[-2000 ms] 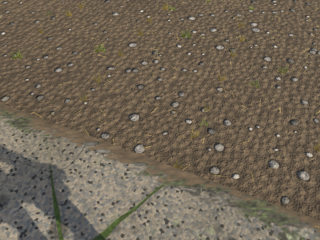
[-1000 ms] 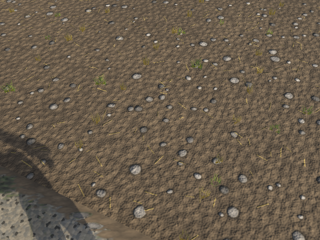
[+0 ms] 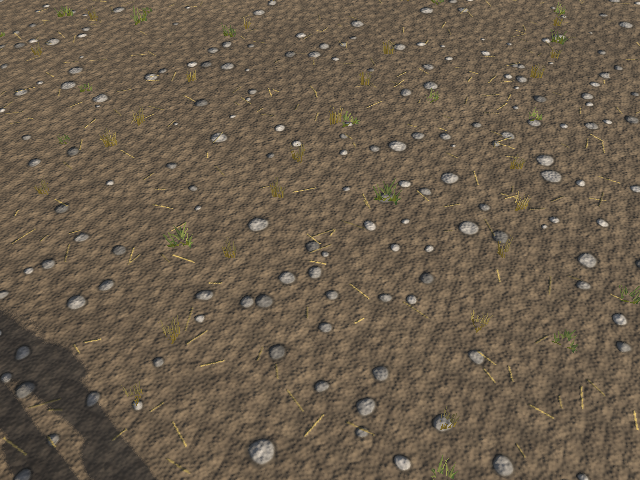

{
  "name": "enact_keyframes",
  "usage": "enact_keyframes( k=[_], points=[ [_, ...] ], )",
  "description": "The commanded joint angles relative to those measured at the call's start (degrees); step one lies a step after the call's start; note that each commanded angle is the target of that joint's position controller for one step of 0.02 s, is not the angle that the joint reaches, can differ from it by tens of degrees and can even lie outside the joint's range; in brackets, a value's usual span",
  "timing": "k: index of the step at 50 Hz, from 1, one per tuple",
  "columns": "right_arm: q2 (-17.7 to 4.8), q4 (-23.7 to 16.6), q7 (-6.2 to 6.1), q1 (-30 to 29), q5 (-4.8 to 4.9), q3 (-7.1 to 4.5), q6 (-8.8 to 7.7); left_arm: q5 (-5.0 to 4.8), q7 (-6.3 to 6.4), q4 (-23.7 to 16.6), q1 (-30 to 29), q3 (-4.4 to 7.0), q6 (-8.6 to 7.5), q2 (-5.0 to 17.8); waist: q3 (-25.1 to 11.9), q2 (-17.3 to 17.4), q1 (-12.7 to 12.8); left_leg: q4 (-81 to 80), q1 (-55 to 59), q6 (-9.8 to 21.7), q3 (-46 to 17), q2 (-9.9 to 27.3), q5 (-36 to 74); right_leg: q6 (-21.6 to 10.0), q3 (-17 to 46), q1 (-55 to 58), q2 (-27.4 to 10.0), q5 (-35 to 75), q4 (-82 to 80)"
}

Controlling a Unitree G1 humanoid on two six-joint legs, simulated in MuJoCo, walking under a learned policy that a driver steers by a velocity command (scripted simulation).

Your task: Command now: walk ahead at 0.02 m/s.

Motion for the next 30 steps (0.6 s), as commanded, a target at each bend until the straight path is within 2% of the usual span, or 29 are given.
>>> enact_keyframes(
  k=[1,11,12,14,16,17,18,20,21,23,25,27,28,29,30],
  points=[
    [-3.7,0.2,-0.15,1.9,-0.05,-0.55,-0.25,0.03,0.16,-1.0,1.5,0.69,-0.64,5.0,2.2,-1.3,0.0,-3.3,1.8,-0.4,-7.8,7.0,0.1,-1.9,7.8,-4.8,-7.4,2.0,-5.8],
    [-3.2,3.2,-0.31,3.0,-0.15,-0.01,-0.11,0.05,0.14,0.6,2.7,0.42,-0.72,4.6,2.5,-0.9,0.1,-2.8,0.6,-0.8,-7.7,7.4,0.1,-2.2,7.7,-4.5,-7.0,2.3,-6.2],
    [-3.0,3.5,-0.30,3.5,-0.16,0.06,-0.07,0.10,0.15,0.9,3.5,0.45,-0.67,4.7,1.3,-1.1,0.2,-2.6,0.9,-0.8,-7.3,6.8,-2.8,-2.4,7.9,-4.0,-6.6,-2.0,-7.0],
    [-3.8,3.0,-0.18,3.6,-0.35,-0.47,0.11,0.04,0.12,1.2,4.8,1.77,-0.10,7.5,2.2,-3.7,0.6,2.3,-2.3,-0.3,-4.3,3.5,-13.3,-4.4,10.0,-4.4,-6.2,-16.7,-8.5],
    [-3.7,1.8,0.35,1.8,-1.13,-0.84,0.19,0.23,-0.06,1.5,8.0,3.12,0.68,9.3,6.6,-6.2,2.2,9.3,-11.3,-0.2,-1.4,1.2,-17.7,-7.9,16.8,-3.9,-10.3,-30.3,-13.1],
    [-2.6,1.1,0.68,1.1,-1.63,-0.71,0.03,0.17,-0.02,1.9,9.1,3.58,0.85,9.4,8.8,-7.0,2.6,12.3,-14.1,-0.1,-0.4,1.2,-15.8,-9.7,20.0,-3.9,-13.2,-32.1,-14.9],
    [-2.6,0.3,0.88,0.4,-1.91,-0.84,-0.26,0.24,0.09,1.9,9.5,4.02,0.82,9.5,9.8,-7.2,2.7,15.3,-16.3,0.1,-0.9,2.1,-14.3,-11.0,21.9,-3.4,-15.2,-30.6,-15.7],
    [-4.1,-1.4,1.29,-1.2,-1.59,-1.55,-1.04,0.91,0.06,1.5,10.2,4.76,0.24,9.9,8.9,-6.1,2.9,21.0,-21.0,0.5,-2.6,3.7,-15.6,-12.7,23.0,0.2,-17.2,-25.2,-16.3],
    [-4.8,-1.8,1.57,-0.6,-1.16,-1.89,-1.26,0.74,-0.12,1.1,10.0,5.13,-0.07,10.6,8.4,-6.0,2.2,21.4,-21.2,0.8,-3.8,4.8,-15.6,-13.3,22.3,0.7,-17.7,-22.2,-16.4],
    [-4.8,-2.8,1.84,-1.0,-0.94,-2.33,-1.68,0.44,-0.36,0.3,8.9,5.40,-0.63,10.0,7.9,-5.2,1.4,19.8,-19.2,0.6,-3.6,4.9,-14.7,-12.4,19.1,0.5,-16.3,-18.7,-15.8],
    [-5.4,-3.4,2.09,-1.3,-1.00,-2.74,-2.04,0.26,-0.51,-0.1,8.8,5.97,-0.99,10.5,7.0,-5.4,1.0,18.8,-13.9,0.2,-1.4,3.9,-12.0,-11.8,15.6,-2.2,-14.9,-15.8,-14.7],
    [-4.3,-3.1,2.24,1.5,-1.05,-2.91,-2.34,0.10,-0.68,-0.9,7.1,6.24,-1.03,10.8,6.8,-4.8,-1.2,13.7,-5.8,0.4,0.3,2.9,-9.3,-10.6,12.3,-7.6,-12.9,-14.7,-11.4],
    [-4.2,-2.0,2.16,4.7,-1.02,-3.18,-2.48,0.27,-0.77,-1.4,6.1,6.26,-0.98,10.8,6.6,-3.9,-2.7,11.4,0.0,0.3,1.1,1.6,-9.4,-9.9,10.7,-11.5,-11.4,-14.3,-8.3],
    [-4.9,-0.3,1.94,9.9,-1.16,-3.70,-2.71,0.32,-0.82,-1.8,5.6,6.23,-1.03,10.6,5.8,-2.1,-4.6,8.6,6.8,0.5,0.3,1.0,-11.4,-8.7,8.9,-15.4,-9.1,-13.2,-2.8],
    [-8.3,0.9,1.47,15.3,-1.92,-4.71,-2.93,0.28,-1.04,-3.1,4.0,5.53,-1.36,8.1,5.5,5.6,-6.7,2.0,13.5,2.1,-9.9,6.9,-18.1,-6.1,2.9,-23.1,-4.0,-9.0,9.8]
  ],
)
Keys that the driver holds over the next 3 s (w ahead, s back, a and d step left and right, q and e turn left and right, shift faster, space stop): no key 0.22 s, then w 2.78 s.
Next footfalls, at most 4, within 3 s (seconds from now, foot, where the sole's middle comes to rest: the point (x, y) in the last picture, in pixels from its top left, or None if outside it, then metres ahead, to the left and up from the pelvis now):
0.58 left None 0.14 0.12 -0.78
1.24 right None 0.63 -0.03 -0.97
1.64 left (274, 388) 0.88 0.16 -0.97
2.16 right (345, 303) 1.16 -0.04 -0.97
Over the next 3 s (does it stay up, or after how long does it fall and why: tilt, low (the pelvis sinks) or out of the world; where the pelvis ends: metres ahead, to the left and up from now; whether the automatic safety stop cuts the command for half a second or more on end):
stays up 1.45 0.08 -0.19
